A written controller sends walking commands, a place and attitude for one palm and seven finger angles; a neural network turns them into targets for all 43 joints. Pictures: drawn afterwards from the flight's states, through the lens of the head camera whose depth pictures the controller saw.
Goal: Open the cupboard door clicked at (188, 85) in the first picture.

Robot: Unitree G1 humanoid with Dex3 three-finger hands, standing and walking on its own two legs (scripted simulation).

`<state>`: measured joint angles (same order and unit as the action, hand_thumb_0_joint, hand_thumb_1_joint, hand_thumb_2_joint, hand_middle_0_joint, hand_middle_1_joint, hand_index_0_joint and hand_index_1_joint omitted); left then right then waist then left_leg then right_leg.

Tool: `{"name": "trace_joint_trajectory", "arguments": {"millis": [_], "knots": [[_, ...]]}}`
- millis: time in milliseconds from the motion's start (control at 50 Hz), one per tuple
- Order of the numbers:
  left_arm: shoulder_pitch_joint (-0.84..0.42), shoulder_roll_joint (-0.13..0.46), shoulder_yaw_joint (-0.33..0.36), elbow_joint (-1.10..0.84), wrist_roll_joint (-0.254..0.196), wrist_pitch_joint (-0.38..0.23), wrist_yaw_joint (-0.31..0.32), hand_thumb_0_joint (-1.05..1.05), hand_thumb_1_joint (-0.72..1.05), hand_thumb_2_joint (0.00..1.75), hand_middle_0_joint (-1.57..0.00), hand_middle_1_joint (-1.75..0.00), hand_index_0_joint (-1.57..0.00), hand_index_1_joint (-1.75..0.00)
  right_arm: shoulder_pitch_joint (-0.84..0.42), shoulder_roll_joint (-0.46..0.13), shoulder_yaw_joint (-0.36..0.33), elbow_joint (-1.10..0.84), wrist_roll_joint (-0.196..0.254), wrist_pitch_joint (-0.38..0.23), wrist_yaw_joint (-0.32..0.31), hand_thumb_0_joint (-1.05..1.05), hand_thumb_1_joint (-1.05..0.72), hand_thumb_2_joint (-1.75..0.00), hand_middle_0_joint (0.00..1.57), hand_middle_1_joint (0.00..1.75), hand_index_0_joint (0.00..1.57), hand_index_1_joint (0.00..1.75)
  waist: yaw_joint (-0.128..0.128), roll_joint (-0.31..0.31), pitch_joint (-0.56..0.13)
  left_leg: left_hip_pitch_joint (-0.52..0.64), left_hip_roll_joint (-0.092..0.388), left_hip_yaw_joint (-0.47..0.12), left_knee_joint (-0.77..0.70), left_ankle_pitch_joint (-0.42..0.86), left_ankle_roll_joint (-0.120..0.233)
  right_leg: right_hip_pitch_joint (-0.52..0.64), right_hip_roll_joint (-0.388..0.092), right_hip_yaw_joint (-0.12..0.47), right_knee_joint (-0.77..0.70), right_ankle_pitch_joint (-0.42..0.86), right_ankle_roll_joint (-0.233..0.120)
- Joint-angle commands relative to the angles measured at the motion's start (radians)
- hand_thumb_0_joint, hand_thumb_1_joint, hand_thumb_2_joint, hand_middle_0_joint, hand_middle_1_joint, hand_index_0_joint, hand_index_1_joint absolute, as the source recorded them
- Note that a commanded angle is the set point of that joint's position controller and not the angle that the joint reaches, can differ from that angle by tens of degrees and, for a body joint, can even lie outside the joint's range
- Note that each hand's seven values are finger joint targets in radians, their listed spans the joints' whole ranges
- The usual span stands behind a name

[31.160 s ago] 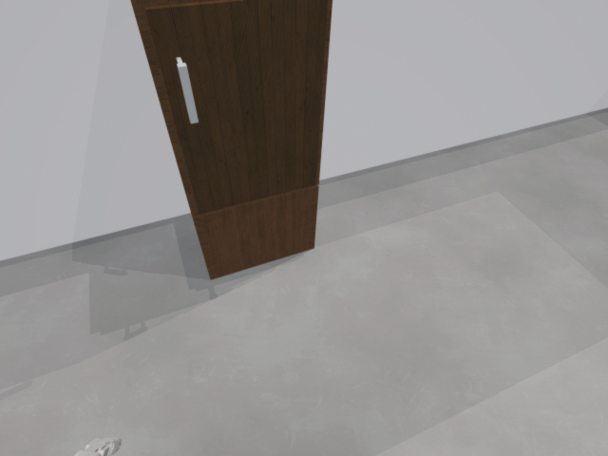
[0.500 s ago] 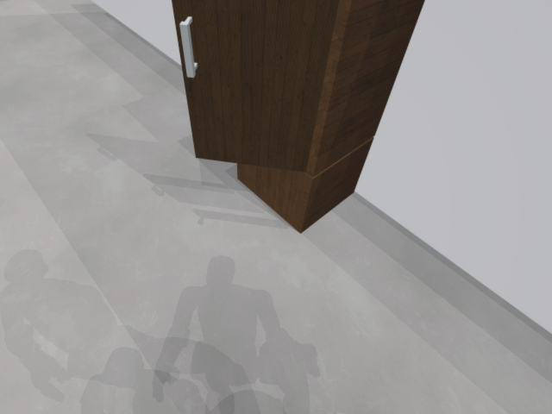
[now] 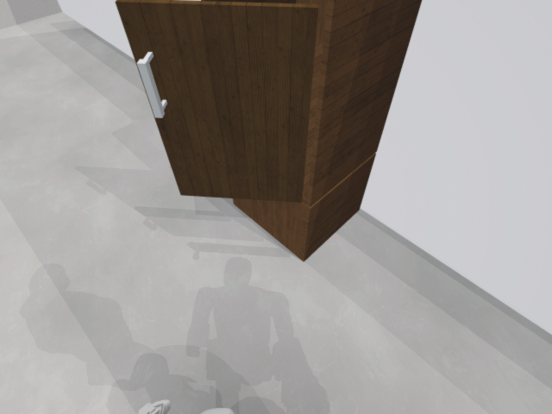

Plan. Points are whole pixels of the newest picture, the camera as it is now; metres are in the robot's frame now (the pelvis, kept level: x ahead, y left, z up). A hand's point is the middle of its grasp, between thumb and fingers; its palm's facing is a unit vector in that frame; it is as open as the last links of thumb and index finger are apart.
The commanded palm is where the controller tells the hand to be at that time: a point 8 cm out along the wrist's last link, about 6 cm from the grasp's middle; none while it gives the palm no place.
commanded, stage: take the last steps up to it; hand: left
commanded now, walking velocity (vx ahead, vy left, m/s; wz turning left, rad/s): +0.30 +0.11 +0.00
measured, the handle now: (154, 85) +0.79 +0.30 +0.05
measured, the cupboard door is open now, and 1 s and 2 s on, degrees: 40 40 40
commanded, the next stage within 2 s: come to a stop and stand still in 0.36 s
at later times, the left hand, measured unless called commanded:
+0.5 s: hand out of the picture +0.14 +0.26 -0.18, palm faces +0.06 -0.99 -0.16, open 7.4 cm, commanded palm none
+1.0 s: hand (144, 321) +0.31 +0.27 -0.18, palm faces -0.04 -0.98 -0.19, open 7.4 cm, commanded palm none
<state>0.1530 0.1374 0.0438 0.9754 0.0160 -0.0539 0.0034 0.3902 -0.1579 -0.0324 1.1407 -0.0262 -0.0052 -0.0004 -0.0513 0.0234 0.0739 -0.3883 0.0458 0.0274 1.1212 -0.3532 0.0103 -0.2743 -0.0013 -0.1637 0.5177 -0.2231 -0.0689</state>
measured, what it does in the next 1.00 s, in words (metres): walks ahead: left foot, then right foot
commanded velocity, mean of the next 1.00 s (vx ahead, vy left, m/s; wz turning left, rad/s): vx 0.00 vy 0.02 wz -0.01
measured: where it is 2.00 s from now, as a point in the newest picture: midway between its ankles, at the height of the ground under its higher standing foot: outside the picture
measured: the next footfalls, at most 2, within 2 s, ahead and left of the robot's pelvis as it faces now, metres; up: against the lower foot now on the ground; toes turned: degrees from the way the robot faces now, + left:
left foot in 0.34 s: +0.24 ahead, +0.19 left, +0.00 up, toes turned +1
right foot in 0.70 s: +0.27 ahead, -0.03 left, +0.00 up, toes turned -5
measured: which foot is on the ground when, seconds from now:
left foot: up 0.00-0.32, down 0.34-1.00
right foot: down 0.00-0.34, up 0.36-0.68, down 0.70-1.00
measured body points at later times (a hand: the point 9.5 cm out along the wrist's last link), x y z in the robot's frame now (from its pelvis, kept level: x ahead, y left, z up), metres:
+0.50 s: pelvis +0.17 +0.09 +0.00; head +0.20 +0.11 +0.45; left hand +0.14 +0.32 -0.16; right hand +0.27 -0.13 -0.13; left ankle +0.20 +0.17 -0.73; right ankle +0.12 -0.03 -0.66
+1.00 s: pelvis +0.21 +0.09 +0.00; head +0.24 +0.11 +0.44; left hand +0.32 +0.32 -0.16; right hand +0.21 -0.15 -0.15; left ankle +0.20 +0.19 -0.74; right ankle +0.23 -0.03 -0.73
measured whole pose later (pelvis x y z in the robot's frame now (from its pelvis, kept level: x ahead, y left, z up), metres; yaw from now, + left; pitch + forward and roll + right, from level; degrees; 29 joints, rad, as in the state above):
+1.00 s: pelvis +0.21 +0.09 +0.00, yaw -2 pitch -1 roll -1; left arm 0.12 0.19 0.04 0.98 0.02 0.03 0.03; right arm 0.24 -0.17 -0.04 1.06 -0.01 0.04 -0.03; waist -0.03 -0.04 0.09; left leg -0.24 0.01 0.06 0.57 -0.33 -0.02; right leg -0.31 -0.03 -0.07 0.57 -0.25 0.00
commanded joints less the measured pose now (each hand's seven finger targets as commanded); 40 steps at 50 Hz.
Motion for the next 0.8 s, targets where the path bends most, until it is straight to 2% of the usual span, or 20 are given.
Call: {"name": "trace_joint_trajectory", "arguments": {"millis": [0,60,200,220,260,280,300,320,340,360,380,420,500,540,620,680,700,740,760,780], "knots": [[0.139,0.112,0.026,0.019,-0.003,-0.03,0.007,0.0,0.9,0.9,-0.2,-0.3,-0.2,-0.3,0.03,-0.012,-0.013,-0.063,-0.002,-0.007,0.011,0.0,-0.9,-0.9,0.2,0.3,0.2,0.3,0.037,-0.11,-0.032,-0.083,0.071,-0.003,-0.125,0.101,-0.035,0.008,-0.291,0.251,-0.391,-0.024,-0.079],[0.18,0.128,0.038,0.044,0.001,-0.037,0.002,0.0,0.9,0.9,-0.2,-0.3,-0.2,-0.3,-0.051,-0.001,-0.019,-0.098,-0.001,-0.009,0.02,0.0,-0.9,-0.9,0.2,0.3,0.2,0.3,0.06,-0.072,-0.034,-0.112,0.067,0.021,-0.266,0.149,-0.051,0.065,-0.288,0.237,-0.389,0.025,-0.093],[0.241,0.175,0.037,0.101,0.008,-0.03,-0.003,0.0,0.9,0.9,-0.2,-0.3,-0.2,-0.3,-0.252,-0.046,-0.024,-0.186,0.003,-0.03,0.037,0.0,-0.9,-0.9,0.2,0.3,0.2,0.3,0.104,-0.177,0.004,-0.102,0.024,0.046,-0.499,0.138,-0.046,0.174,-0.31,0.221,-0.326,0.117,-0.071],[0.246,0.18,0.039,0.103,0.011,-0.027,-0.001,0.0,0.9,0.9,-0.2,-0.3,-0.2,-0.3,-0.259,-0.051,-0.024,-0.195,0.005,-0.034,0.036,0.0,-0.9,-0.9,0.2,0.3,0.2,0.3,0.099,-0.163,0.002,-0.053,0.018,0.047,-0.538,0.127,-0.039,0.161,-0.319,0.226,-0.295,0.135,-0.067],[0.225,0.182,0.041,0.105,0.008,-0.018,0.001,0.0,0.9,0.9,-0.2,-0.3,-0.2,-0.3,-0.199,-0.066,-0.022,-0.171,0.003,-0.043,0.029,0.0,-0.9,-0.9,0.2,0.3,0.2,0.3,0.059,-0.147,-0.006,0.119,-0.021,0.086,-0.658,0.173,-0.028,0.095,-0.274,0.165,-0.204,0.156,-0.032],[0.231,0.164,0.035,0.105,0.006,-0.013,0.0,0.0,0.9,0.9,-0.2,-0.3,-0.2,-0.3,-0.12,-0.1,-0.027,-0.146,0.0,-0.051,0.019,0.0,-0.9,-0.9,0.2,0.3,0.2,0.3,0.025,-0.069,-0.047,0.277,-0.023,0.085,-0.711,0.179,-0.013,0.032,-0.225,0.127,-0.064,0.2,-0.008],[0.247,0.126,0.024,0.093,0.002,-0.01,-0.004,0.0,0.9,0.9,-0.2,-0.3,-0.2,-0.3,0.004,-0.185,-0.045,-0.117,-0.008,-0.059,0.006,0.0,-0.9,-0.9,0.2,0.3,0.2,0.3,-0.02,0.088,-0.134,0.468,0.138,-0.099,-0.714,0.238,0.048,-0.114,-0.13,0.054,0.163,0.031,0.035],[0.238,0.087,0.011,0.065,-0.002,-0.012,-0.004,0.0,0.9,0.9,-0.2,-0.3,-0.2,-0.3,0.094,-0.261,-0.063,-0.104,-0.008,-0.053,-0.007,0.0,-0.9,-0.9,0.2,0.3,0.2,0.3,-0.041,0.266,-0.196,0.561,0.328,-0.323,-0.781,0.343,0.148,-0.266,-0.043,0.005,0.45,-0.353,0.066],[0.19,0.089,0.01,0.042,0.001,-0.008,0.003,0.0,0.9,0.9,-0.2,-0.3,-0.2,-0.3,0.101,-0.256,-0.055,-0.107,-0.007,-0.039,-0.019,0.0,-0.9,-0.9,0.2,0.3,0.2,0.3,-0.045,0.192,-0.169,0.518,0.365,-0.338,-0.805,0.41,0.203,-0.32,-0.061,0.088,0.611,-0.377,0.052],[0.172,0.092,0.012,0.044,0.005,-0.004,0.005,0.0,0.9,0.9,-0.2,-0.3,-0.2,-0.3,0.038,-0.215,-0.041,-0.12,-0.006,-0.04,-0.02,0.0,-0.9,-0.9,0.2,0.3,0.2,0.3,-0.019,0.106,-0.121,0.413,0.337,-0.274,-0.822,0.368,0.206,-0.33,-0.088,0.111,0.665,-0.334,0.047],[0.156,0.085,0.01,0.051,0.006,0.002,0.003,0.0,0.9,0.9,-0.2,-0.3,-0.2,-0.3,-0.023,-0.178,-0.028,-0.137,-0.003,-0.046,-0.025,0.0,-0.9,-0.9,0.2,0.3,0.2,0.3,0.002,0.129,-0.086,0.332,0.305,-0.258,-0.836,0.369,0.201,-0.333,-0.112,0.131,0.681,-0.277,0.053],[0.18,0.078,0.01,0.064,0.008,0.019,-0.005,0.0,0.9,0.9,-0.2,-0.3,-0.2,-0.3,-0.091,-0.136,-0.01,-0.15,0.001,-0.055,-0.029,0.0,-0.9,-0.9,0.2,0.3,0.2,0.3,0.045,0.106,-0.035,0.224,0.267,-0.163,-0.877,0.374,0.172,-0.277,-0.135,0.142,0.635,-0.197,0.062],[0.211,0.037,-0.007,0.085,-0.004,0.043,0.008,0.0,0.9,0.9,-0.2,-0.3,-0.2,-0.3,-0.127,-0.107,0.009,-0.137,0.002,-0.061,-0.044,0.0,-0.9,-0.9,0.2,0.3,0.2,0.3,0.08,0.011,-0.082,0.172,0.233,-0.044,-0.837,0.732,0.145,-0.099,-0.107,0.143,0.381,-0.114,0.088],[0.21,0.044,-0.006,0.077,-0.002,0.051,0.013,0.0,0.9,0.9,-0.2,-0.3,-0.2,-0.3,-0.146,-0.119,-0.001,-0.142,0.001,-0.053,-0.05,0.0,-0.9,-0.9,0.2,0.3,0.2,0.3,0.079,0.027,-0.117,0.188,0.233,-0.025,-0.788,0.82,0.135,-0.019,-0.077,0.117,0.247,-0.08,0.089],[0.183,0.114,0.013,0.052,0.005,0.069,0.014,0.0,0.9,0.9,-0.2,-0.3,-0.2,-0.3,-0.17,-0.147,-0.016,-0.125,0.008,-0.017,-0.055,0.0,-0.9,-0.9,0.2,0.3,0.2,0.3,0.086,0.056,-0.068,0.154,0.222,-0.068,-0.721,0.646,0.104,0.05,-0.06,0.126,0.058,0.025,0.071],[0.144,0.183,0.023,0.014,0.013,0.072,0.015,0.0,0.9,0.9,-0.2,-0.3,-0.2,-0.3,-0.122,-0.14,-0.032,-0.122,0.016,0.003,-0.051,0.0,-0.9,-0.9,0.2,0.3,0.2,0.3,0.061,0.002,-0.062,0.124,0.104,-0.012,-0.648,0.423,0.019,0.059,-0.14,0.226,0.026,0.454,0.011],[0.119,0.195,0.022,0.002,0.012,0.076,0.014,0.0,0.9,0.9,-0.2,-0.3,-0.2,-0.3,-0.105,-0.128,-0.034,-0.119,0.017,0.011,-0.047,0.0,-0.9,-0.9,0.2,0.3,0.2,0.3,0.048,-0.005,-0.047,0.111,0.079,-0.001,-0.636,0.314,0.006,0.028,-0.181,0.236,0.03,0.467,-0.017],[0.102,0.201,0.024,-0.008,0.009,0.073,0.021,0.0,0.9,0.9,-0.2,-0.3,-0.2,-0.3,-0.082,-0.115,-0.034,-0.114,0.015,0.021,-0.045,0.0,-0.9,-0.9,0.2,0.3,0.2,0.3,0.045,-0.088,-0.106,0.147,0.055,0.027,-0.565,0.336,-0.01,0.053,-0.209,0.264,0.026,0.568,-0.042],[0.104,0.208,0.024,-0.009,0.006,0.069,0.026,0.0,0.9,0.9,-0.2,-0.3,-0.2,-0.3,-0.067,-0.108,-0.034,-0.114,0.018,0.024,-0.045,0.0,-0.9,-0.9,0.2,0.3,0.2,0.3,0.043,-0.148,-0.158,0.159,0.029,0.046,-0.504,0.298,-0.02,0.088,-0.243,0.285,-0.001,0.637,-0.061],[0.105,0.216,0.024,-0.009,0.003,0.066,0.03,0.0,0.9,0.9,-0.2,-0.3,-0.2,-0.3,-0.064,-0.099,-0.031,-0.118,0.022,0.028,-0.042,0.0,-0.9,-0.9,0.2,0.3,0.2,0.3,0.046,-0.194,-0.191,0.149,-0.007,0.055,-0.44,0.168,-0.031,0.122,-0.283,0.315,-0.038,0.702,-0.09]]}}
